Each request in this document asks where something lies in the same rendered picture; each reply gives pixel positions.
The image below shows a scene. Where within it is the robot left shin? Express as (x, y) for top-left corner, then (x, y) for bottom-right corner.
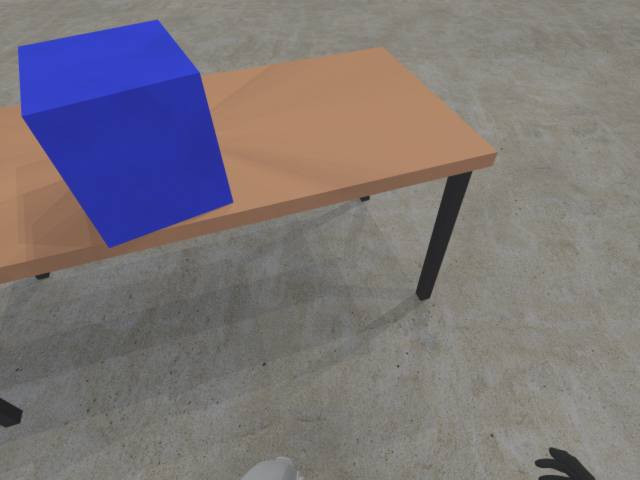
(275, 457), (294, 467)

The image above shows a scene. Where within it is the table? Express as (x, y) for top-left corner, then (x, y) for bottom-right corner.
(0, 47), (498, 428)

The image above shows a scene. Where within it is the carton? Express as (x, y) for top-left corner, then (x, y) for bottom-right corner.
(18, 20), (234, 248)

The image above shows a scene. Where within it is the left robot thigh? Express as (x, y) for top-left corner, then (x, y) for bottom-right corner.
(241, 460), (305, 480)

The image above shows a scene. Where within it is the right robot hand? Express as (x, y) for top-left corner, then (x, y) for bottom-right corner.
(535, 447), (595, 480)

